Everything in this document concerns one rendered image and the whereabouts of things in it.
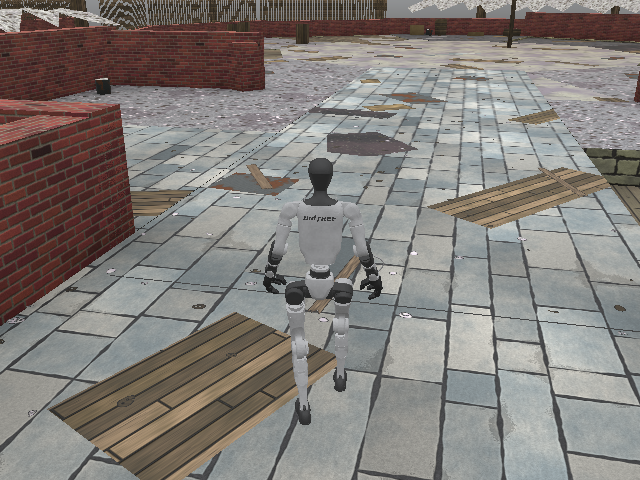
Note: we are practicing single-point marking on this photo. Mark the left robot forearm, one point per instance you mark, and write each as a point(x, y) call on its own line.
point(272, 262)

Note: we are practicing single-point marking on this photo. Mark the left robot hand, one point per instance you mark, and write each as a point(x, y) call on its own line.
point(278, 280)

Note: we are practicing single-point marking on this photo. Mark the left robot thigh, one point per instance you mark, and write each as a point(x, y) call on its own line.
point(295, 306)

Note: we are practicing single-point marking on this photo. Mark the robot right shin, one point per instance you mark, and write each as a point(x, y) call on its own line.
point(341, 349)

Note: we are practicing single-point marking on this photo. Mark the right robot hand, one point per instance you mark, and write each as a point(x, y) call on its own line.
point(377, 285)

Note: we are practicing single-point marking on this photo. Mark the left robot upper arm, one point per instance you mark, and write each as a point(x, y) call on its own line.
point(289, 211)

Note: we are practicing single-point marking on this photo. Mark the right robot forearm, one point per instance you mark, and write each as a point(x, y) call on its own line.
point(369, 265)

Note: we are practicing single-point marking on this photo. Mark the right robot upper arm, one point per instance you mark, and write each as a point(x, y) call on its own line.
point(352, 212)

